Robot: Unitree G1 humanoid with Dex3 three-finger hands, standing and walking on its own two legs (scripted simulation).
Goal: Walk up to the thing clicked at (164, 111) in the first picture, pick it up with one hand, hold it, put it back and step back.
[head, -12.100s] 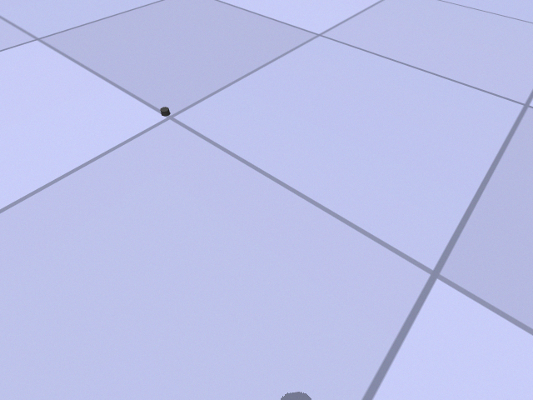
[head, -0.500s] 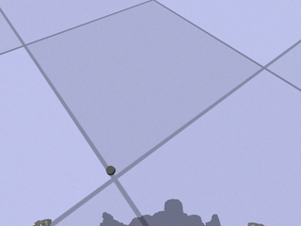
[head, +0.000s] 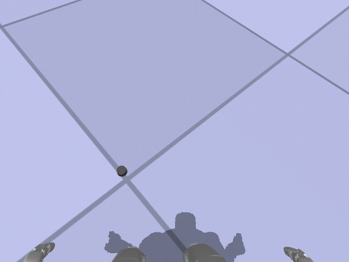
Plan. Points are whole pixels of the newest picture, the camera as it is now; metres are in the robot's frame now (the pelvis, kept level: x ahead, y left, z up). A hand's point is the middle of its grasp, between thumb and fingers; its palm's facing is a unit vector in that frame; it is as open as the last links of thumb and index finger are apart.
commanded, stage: walk up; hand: left
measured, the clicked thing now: (121, 171) +0.58 +0.25 -0.75
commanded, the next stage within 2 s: none
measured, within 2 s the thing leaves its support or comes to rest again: neither
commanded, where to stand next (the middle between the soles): +0.20 -0.02 m, yaw +4 degrees
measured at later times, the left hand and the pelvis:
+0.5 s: hand out of the picture -0.01 +0.23 -0.15, palm faces +0.06 -0.93 -0.37, open 7.4 cm; pelvis -0.14 -0.04 -0.01, yaw +4 degrees
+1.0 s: hand out of the picture -0.20 +0.20 -0.13, palm faces +0.05 -0.91 -0.42, open 7.4 cm; pelvis -0.22 -0.07 +0.00, yaw +1 degrees
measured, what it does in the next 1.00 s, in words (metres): walks backwards: right foot, then left foot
